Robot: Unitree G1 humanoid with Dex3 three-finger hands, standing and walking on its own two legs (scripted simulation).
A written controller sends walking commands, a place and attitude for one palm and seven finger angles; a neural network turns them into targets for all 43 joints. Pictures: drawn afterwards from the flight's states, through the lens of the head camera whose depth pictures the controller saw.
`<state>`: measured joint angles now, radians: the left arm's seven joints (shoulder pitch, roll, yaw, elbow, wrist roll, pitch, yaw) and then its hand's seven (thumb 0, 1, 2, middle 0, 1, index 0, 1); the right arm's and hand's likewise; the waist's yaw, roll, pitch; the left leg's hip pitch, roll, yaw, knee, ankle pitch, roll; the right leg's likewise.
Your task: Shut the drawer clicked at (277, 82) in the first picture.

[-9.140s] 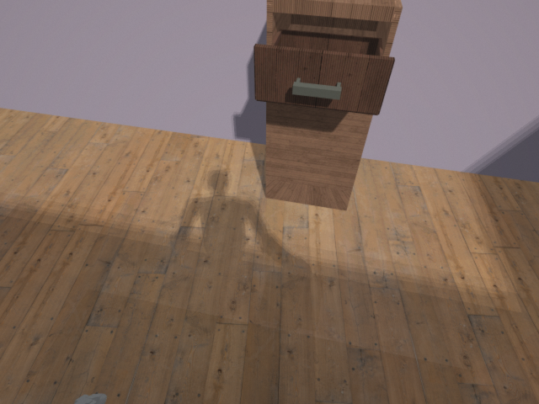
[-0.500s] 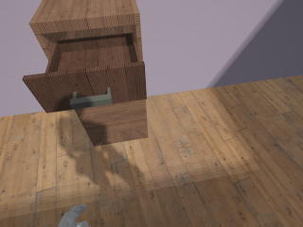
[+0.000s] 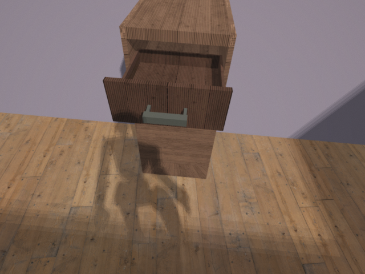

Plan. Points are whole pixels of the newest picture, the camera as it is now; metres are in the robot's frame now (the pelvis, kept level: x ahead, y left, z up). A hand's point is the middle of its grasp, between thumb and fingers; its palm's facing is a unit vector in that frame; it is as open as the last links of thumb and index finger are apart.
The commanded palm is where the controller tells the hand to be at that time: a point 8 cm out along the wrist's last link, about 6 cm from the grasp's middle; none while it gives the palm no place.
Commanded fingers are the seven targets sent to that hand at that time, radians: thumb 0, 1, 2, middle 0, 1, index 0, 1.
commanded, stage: take the last steps up to it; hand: left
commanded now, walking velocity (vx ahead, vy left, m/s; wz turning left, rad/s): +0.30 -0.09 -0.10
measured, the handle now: (166, 114) +0.54 +0.13 +0.04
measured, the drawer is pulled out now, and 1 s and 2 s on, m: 0.28 0.28 0.28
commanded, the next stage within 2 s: come to a stop and stand still in 0.64 s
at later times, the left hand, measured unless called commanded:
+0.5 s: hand (139, 238) +0.25 +0.15 -0.18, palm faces -0.12 -0.98 -0.17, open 7.4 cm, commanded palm none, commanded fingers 0.00 0.90 0.90 -0.20 -0.30 -0.20 -0.30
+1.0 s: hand (155, 237) +0.26 +0.11 -0.19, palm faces +0.02 -0.99 -0.15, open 7.3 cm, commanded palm none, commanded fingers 0.00 0.90 0.90 -0.20 -0.30 -0.20 -0.30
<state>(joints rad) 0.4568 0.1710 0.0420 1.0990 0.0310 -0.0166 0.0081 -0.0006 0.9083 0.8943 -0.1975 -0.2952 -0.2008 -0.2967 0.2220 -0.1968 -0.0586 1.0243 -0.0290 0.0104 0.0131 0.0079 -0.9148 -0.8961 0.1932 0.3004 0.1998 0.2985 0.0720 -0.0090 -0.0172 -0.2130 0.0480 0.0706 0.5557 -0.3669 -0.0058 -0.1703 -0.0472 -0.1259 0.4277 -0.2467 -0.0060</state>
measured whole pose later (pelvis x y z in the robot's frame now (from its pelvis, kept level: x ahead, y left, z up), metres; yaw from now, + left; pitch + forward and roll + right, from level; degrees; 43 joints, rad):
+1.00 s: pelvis +0.24 -0.05 -0.01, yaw -4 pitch -3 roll -1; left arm 0.27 0.15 0.02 1.10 0.01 0.00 0.03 0.00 0.92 0.89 -0.20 -0.30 -0.20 -0.30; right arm 0.19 -0.15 -0.03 1.06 -0.01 -0.01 -0.04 0.01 -0.95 -0.90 0.19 0.30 0.20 0.30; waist 0.03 -0.02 0.04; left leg -0.27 0.05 0.08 0.53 -0.20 0.01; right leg -0.20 0.00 -0.15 0.50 -0.24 -0.04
